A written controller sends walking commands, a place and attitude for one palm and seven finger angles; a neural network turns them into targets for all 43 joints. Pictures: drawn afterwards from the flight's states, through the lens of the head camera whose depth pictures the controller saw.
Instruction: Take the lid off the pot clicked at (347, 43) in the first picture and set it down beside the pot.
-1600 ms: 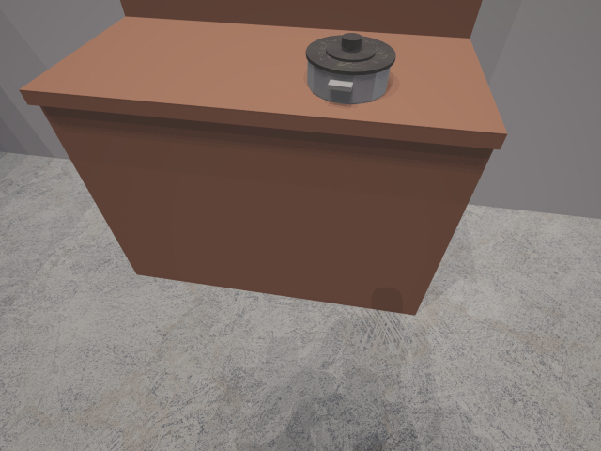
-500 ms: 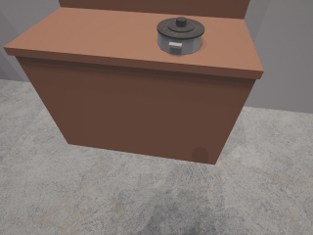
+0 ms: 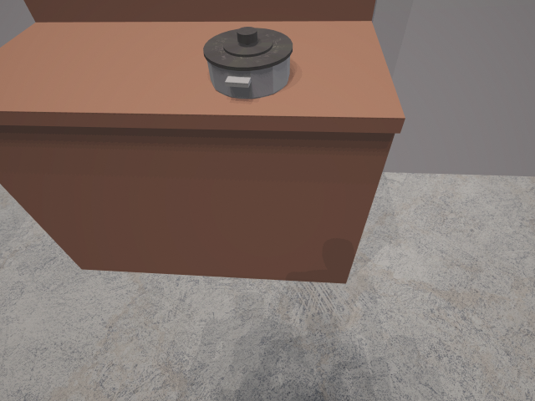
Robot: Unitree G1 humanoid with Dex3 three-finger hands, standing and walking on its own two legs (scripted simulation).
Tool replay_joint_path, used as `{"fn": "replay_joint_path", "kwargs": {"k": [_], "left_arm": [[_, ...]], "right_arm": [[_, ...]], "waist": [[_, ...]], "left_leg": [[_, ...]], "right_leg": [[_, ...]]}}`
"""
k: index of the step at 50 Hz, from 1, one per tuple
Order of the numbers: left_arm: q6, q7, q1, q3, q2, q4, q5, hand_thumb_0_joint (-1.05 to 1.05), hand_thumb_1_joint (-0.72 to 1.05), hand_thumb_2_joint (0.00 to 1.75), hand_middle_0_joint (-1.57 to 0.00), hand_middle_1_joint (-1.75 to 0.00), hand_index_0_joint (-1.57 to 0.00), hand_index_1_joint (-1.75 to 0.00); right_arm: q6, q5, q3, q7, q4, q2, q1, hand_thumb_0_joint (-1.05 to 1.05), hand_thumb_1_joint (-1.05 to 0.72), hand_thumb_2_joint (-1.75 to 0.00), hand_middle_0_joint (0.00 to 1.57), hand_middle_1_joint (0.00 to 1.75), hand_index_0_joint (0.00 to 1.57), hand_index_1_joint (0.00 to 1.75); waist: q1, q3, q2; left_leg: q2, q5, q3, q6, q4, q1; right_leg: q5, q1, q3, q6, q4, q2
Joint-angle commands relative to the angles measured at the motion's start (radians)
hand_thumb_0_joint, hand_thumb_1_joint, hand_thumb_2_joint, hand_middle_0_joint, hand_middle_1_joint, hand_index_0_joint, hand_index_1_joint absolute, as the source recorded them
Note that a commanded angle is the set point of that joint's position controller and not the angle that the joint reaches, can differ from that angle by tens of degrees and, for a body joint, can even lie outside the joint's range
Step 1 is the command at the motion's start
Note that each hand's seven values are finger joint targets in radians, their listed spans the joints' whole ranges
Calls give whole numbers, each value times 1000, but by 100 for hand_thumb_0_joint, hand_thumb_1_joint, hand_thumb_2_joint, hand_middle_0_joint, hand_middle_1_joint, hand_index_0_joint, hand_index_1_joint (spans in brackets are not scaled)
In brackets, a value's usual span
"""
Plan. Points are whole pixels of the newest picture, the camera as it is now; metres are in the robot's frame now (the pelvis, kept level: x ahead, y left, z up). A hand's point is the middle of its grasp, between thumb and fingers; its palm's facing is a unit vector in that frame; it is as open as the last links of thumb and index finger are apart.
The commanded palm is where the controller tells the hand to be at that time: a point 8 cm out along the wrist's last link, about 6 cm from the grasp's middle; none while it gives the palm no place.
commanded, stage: take the last steps up to it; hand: left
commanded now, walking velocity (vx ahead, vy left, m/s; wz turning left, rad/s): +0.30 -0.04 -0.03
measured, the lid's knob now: (247, 35) +0.83 +0.10 +0.17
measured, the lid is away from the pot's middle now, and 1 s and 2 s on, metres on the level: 0.00 0.00 0.00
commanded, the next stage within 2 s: come to a stop and stand still in 0.52 s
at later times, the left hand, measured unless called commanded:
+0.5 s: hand out of the picture +0.12 +0.14 -0.18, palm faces +0.06 -0.99 -0.14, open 7.4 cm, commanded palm none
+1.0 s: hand (224, 267) +0.41 +0.13 -0.16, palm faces -0.01 -0.97 -0.23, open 7.4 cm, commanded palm none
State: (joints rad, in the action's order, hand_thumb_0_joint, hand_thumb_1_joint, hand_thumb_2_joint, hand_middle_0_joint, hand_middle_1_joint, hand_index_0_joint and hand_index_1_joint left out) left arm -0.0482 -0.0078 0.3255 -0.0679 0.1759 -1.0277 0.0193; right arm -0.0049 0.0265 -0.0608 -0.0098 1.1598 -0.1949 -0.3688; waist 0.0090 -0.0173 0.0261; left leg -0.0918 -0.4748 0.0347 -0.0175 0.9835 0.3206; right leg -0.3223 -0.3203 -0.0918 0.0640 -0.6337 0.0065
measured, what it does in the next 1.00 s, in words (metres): walks ahead: left foot, then right foot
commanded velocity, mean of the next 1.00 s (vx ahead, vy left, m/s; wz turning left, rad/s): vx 0.03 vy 0.00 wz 0.02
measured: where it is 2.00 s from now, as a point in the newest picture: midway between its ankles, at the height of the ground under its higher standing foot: (293, 400)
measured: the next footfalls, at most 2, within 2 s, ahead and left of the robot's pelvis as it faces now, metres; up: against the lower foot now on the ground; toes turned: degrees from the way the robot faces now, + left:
left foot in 0.46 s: +0.33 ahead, +0.05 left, +0.00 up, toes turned +3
right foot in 1.00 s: +0.38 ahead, -0.15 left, +0.00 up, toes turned -3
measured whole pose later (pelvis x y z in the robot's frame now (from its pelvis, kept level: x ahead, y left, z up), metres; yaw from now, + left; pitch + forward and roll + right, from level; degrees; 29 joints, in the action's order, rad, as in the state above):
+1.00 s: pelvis +0.33 -0.05 +0.01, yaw -1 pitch +0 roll +1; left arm 0.02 0.04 0.17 -0.04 0.16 -0.96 0.02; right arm 0.01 0.02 -0.04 -0.04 1.04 -0.11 -0.30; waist -0.04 -0.10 0.00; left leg 0.03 -0.33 0.07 -0.04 0.52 0.19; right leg -0.18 -0.30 -0.04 0.00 -0.55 0.02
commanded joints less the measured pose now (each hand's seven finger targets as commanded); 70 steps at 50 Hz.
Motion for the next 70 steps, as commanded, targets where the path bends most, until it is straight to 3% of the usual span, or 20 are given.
{"fn": "replay_joint_path", "kwargs": {"k": [1, 6, 13, 19, 21, 22, 23, 24, 27, 32, 37, 42, 46, 48, 49, 50, 51, 54, 60, 70], "left_arm": [[-15, 25, 105, -9, 85, 5, -2, 0, 90, 90, -20, -30, -20, -30], [-44, 33, 197, 7, 59, -33, -1, 0, 90, 90, -20, -30, -20, -30], [-48, 46, 258, 16, 40, -67, 3, 0, 90, 90, -20, -30, -20, -30], [-51, 48, 251, 10, 74, -78, -1, 0, 90, 90, -20, -30, -20, -30], [-48, 43, 203, 10, 82, -64, -10, 0, 90, 90, -20, -30, -20, -30], [-48, 39, 212, 12, 45, -43, -23, 0, 90, 90, -20, -30, -20, -30], [-51, 37, 229, 26, -3, -16, -29, 0, 90, 90, -20, -30, -20, -30], [-40, 44, 187, 13, 35, -7, -15, 0, 90, 90, -20, -30, -20, -30], [-4, 23, 141, 11, -4, 4, 9, 0, 90, 90, -20, -30, -20, -30], [39, 20, 159, 12, -35, 15, 15, 0, 90, 90, -20, -30, -20, -30], [63, 49, 76, 23, 1, 23, 3, 0, 90, 90, -20, -30, -20, -30], [79, 54, -69, 12, 52, 91, 1, 0, 90, 90, -20, -30, -20, -30], [68, 52, -79, 0, 73, 115, -7, 0, 90, 90, -20, -30, -20, -30], [49, 50, -11, -6, 96, 97, -3, 0, 90, 90, -20, -30, -20, -30], [38, 56, 19, -16, 149, 86, 5, 0, 90, 90, -20, -30, -20, -30], [32, 64, 56, -33, 222, 76, 12, 0, 90, 90, -20, -30, -20, -30], [38, 66, 66, -25, 209, 74, 1, 0, 90, 90, -20, -30, -20, -30], [53, 78, -44, -21, 156, 103, -3, 0, 90, 90, -20, -30, -20, -30], [43, 80, -28, -26, 181, 125, 2, 0, 90, 90, -20, -30, -20, -30], [61, 41, -58, -21, 203, 125, 10, 0, 90, 90, -20, -30, -20, -30]], "right_arm": [[-41, 6, -9, 10, -121, -47, 88, 0, -90, -90, 20, 30, 20, 30], [-30, -2, -5, 9, -134, -11, 104, 0, -90, -90, 20, 30, 20, 30], [-40, -11, 0, 16, -207, 4, 276, 0, -90, -90, 20, 30, 20, 30], [-66, -11, 9, 1, -186, 11, 187, 0, -90, -90, 20, 30, 20, 30], [-71, -4, -6, -14, -125, -49, -52, 0, -90, -90, 20, 30, 20, 30], [-75, 13, -28, -26, -112, -134, -173, 0, -90, -90, 20, 30, 20, 30], [-68, 1, -34, -26, -103, -180, -202, 0, -90, -90, 20, 30, 20, 30], [-56, -18, -22, -20, -119, -156, -112, 0, -90, -90, 20, 30, 20, 30], [-74, -11, 19, -20, -163, -13, 54, 0, -90, -90, 20, 30, 20, 30], [-94, -20, 23, -24, -165, -18, 52, 0, -90, -90, 20, 30, 20, 30], [-65, -17, 37, -42, -141, -51, 34, 0, -90, -90, 20, 30, 20, 30], [-11, -7, 8, -52, -141, -82, -11, 0, -90, -90, 20, 30, 20, 30], [7, -1, -10, -52, -155, -100, 2, 0, -90, -90, 20, 30, 20, 30], [11, -12, -19, -45, -161, -104, 10, 0, -90, -90, 20, 30, 20, 30], [14, -20, -21, -40, -167, -74, -16, 0, -90, -90, 20, 30, 20, 30], [21, -23, -20, -36, -193, -33, -15, 0, -90, -90, 20, 30, 20, 30], [30, -21, -31, -46, -194, -57, 3, 0, -90, -90, 20, 30, 20, 30], [69, -15, -34, -35, -186, -57, 86, 0, -90, -90, 20, 30, 20, 30], [78, -8, -25, -6, -211, -59, 140, 0, -90, -90, 20, 30, 20, 30], [22, -14, 8, 7, -202, -47, 125, 0, -90, -90, 20, 30, 20, 30]], "waist": [[-4, -94, -94], [-13, -64, -61], [22, -117, -69], [-31, -38, -98], [-142, 54, -99], [-176, 163, 16], [-125, 206, 147], [-89, 100, 14], [0, -117, -42], [38, -33, 17], [16, 30, 77], [-40, -38, 155], [-30, 7, 141], [6, 83, 76], [4, 146, -51], [16, 158, -283], [26, 162, -249], [2, 65, -190], [16, 115, -165], [4, 29, -256]], "left_leg": [[-44, 162, -21, -10, 233, 329], [-21, 247, 16, 17, 126, 369], [11, 281, 51, 2, -74, 410], [147, 268, 154, -63, -343, 77], [104, 418, 49, -110, -434, -268], [-142, 616, -273, -228, -471, -489], [-363, 850, -586, -362, -592, -564], [-364, 637, -558, -382, -652, -390], [-220, 274, -354, -246, -793, -4], [-115, 706, -90, -170, -773, -23], [-112, 1203, -47, -78, -647, -169], [-154, 1224, -109, -128, -591, -252], [-169, 1179, -147, -127, -514, -314], [-105, 1013, -107, -68, -395, -311], [-24, 729, -45, -15, -263, -187], [127, -34, 30, 47, -52, 77], [155, -229, -65, 49, 91, 119], [122, -86, -121, 62, 301, 190], [103, 56, -102, 85, 235, 216], [129, 113, 17, 40, -447, -191]], "right_leg": [[-140, 116, 400, 118, 469, 265], [434, 255, 247, 112, 430, 222], [696, 354, 197, 106, 418, 213], [1188, 394, 123, 73, 189, 171], [992, 201, 89, 39, -122, 132], [559, -21, 23, -13, -422, 23], [-222, -217, 60, -18, -751, -71], [-232, -247, 136, -2, -821, -8], [-34, -239, 145, -30, -723, 77], [110, -192, 96, -90, -523, 98], [126, -115, 69, -106, -269, 54], [-11, -141, 57, -83, -175, 20], [-1, -75, 95, -59, 3, 35], [278, 66, 85, -67, 228, 50], [753, 230, 160, -42, 222, 157], [1372, 400, 394, 87, 142, 389], [1471, 362, 383, 174, 152, 481], [1085, 229, 293, 163, 192, 349], [736, 251, 266, 129, 227, 286], [-121, -21, 292, 47, 400, 181]]}}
